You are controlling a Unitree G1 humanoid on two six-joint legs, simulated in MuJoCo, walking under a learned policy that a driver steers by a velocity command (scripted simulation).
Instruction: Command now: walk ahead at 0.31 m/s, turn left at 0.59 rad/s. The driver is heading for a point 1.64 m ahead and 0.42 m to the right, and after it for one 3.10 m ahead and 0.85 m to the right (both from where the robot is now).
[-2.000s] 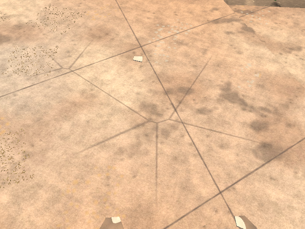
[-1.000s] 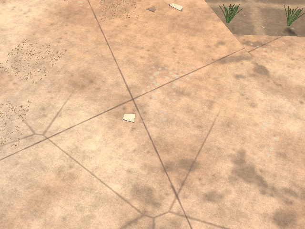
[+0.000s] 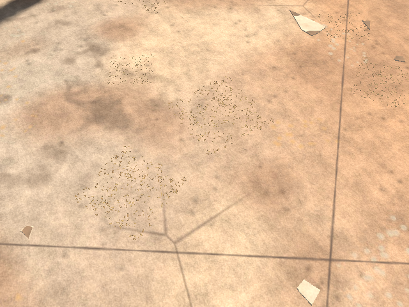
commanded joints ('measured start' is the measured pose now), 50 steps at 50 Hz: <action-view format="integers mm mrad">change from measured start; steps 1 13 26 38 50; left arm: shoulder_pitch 50 -104 -98 -4 -94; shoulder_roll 118 103 147 169 83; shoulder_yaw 34 23 45 83 39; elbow -59 -103 -106 -104 -197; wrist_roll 18 15 -8 -16 -24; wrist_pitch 11 24 94 123 155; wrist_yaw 11 -15 1 25 -13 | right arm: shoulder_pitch -32 25 20 -91 -38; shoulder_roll -145 -121 -70 -126 -187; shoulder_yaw -41 -32 -23 -33 -51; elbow -80 -15 55 21 44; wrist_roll -10 1 -2 -54 -9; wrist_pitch -20 36 62 8 42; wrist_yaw -17 -70 -86 -72 -70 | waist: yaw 34 -19 -10 35 -55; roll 38 137 -141 151 190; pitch -152 -185 -168 -102 -119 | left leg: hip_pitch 156 206 -28 157 305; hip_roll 268 225 41 421 384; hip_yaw -285 -334 -81 -367 -56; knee -188 0 301 -218 -140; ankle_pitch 628 382 -311 165 429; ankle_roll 204 78 -172 129 123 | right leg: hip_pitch -112 45 250 -111 -5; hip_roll -29 72 -75 143 51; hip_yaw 25 40 382 125 -69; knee -64 -644 -893 -123 -389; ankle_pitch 55 370 235 -124 7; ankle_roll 36 19 -203 10 74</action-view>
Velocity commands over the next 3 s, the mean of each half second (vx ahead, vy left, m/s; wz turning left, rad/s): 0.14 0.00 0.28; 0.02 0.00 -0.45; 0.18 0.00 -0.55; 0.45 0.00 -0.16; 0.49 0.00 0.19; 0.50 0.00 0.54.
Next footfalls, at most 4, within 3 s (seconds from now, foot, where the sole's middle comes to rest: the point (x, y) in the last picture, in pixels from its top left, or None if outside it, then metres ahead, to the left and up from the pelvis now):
0.30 right None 0.30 -0.12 -0.77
0.68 left None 0.22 0.11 -0.77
1.12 right None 0.19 -0.15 -0.77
1.58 left None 0.42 0.01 -0.77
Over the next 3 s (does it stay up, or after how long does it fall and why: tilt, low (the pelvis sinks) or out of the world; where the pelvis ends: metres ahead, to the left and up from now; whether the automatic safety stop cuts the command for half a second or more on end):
stays up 0.96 -0.42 0.00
